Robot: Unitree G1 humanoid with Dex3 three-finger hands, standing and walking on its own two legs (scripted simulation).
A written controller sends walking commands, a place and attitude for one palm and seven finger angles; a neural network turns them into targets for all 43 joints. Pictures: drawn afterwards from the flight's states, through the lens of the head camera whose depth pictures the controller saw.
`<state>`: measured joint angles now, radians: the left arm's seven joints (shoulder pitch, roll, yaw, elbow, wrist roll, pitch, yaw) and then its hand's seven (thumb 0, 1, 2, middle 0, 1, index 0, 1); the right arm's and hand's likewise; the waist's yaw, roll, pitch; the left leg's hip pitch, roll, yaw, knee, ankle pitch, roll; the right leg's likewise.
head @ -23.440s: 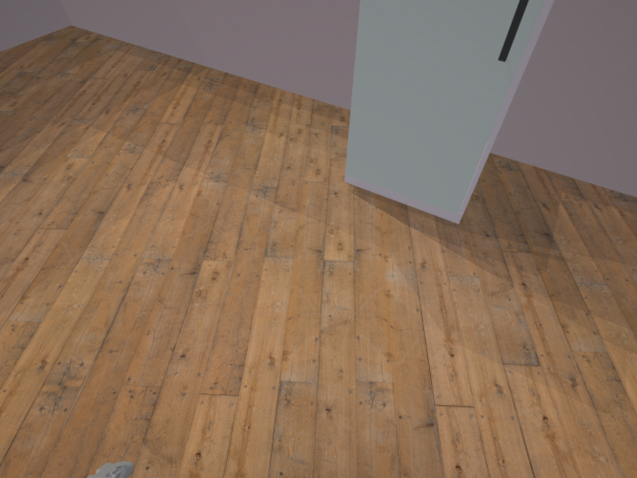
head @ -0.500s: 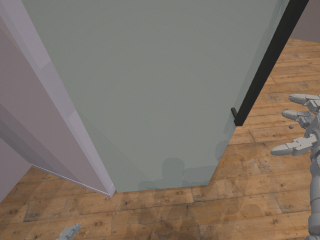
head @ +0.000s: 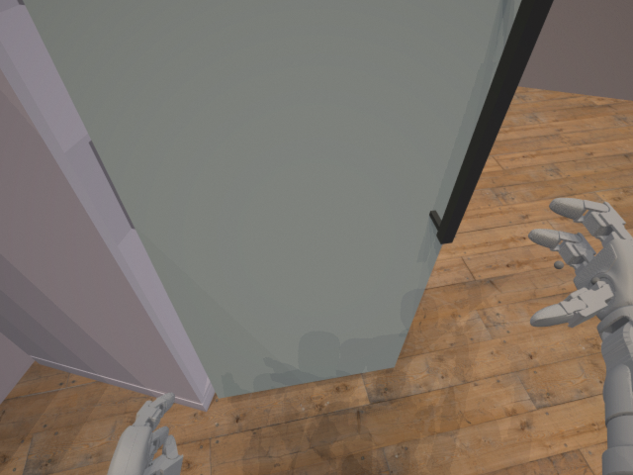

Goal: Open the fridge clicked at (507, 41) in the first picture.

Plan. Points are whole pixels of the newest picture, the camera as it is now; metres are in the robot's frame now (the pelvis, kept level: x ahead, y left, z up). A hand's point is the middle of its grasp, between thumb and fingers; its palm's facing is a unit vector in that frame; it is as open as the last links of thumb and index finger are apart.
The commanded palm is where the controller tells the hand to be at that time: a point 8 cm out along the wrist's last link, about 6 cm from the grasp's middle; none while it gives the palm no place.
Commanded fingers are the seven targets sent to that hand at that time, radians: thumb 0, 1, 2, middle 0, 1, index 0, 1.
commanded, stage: draw the hand back to the body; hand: right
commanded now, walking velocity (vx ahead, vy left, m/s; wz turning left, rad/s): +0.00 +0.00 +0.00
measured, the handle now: (472, 138) +0.51 -0.19 +0.18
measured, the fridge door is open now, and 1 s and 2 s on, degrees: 65 65 65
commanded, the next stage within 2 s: step back with the hand held close in 1.48 s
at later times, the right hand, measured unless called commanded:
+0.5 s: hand (592, 304) +0.28 -0.27 +0.14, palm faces +0.26 +0.95 -0.18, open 14.3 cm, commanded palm +0.22 -0.30 +0.16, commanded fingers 0.00 0.15 -0.39 0.24 0.92 0.24 0.92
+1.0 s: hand (627, 334) +0.23 -0.27 +0.16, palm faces +0.45 +0.82 -0.36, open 9.8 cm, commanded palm +0.18 -0.30 +0.18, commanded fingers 0.00 -0.75 -0.83 0.20 0.38 0.20 0.38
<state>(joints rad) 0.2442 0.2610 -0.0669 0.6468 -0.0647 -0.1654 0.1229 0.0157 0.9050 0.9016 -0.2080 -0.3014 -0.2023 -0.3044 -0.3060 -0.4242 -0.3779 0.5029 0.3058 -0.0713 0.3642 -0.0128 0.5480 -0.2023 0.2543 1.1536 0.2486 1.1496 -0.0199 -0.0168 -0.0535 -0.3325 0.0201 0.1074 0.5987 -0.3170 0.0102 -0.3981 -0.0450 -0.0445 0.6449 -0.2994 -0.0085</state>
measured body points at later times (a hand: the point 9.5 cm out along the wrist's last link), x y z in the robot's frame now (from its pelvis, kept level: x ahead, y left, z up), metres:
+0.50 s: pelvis +0.00 +0.01 +0.01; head -0.02 +0.02 +0.46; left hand +0.18 +0.24 -0.06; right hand +0.26 -0.32 +0.15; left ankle -0.01 +0.11 -0.73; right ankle +0.02 -0.11 -0.73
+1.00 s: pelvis +0.02 +0.00 +0.02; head +0.00 +0.02 +0.47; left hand +0.20 +0.22 -0.06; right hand +0.20 -0.31 +0.18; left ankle +0.00 +0.11 -0.73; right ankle +0.02 -0.11 -0.73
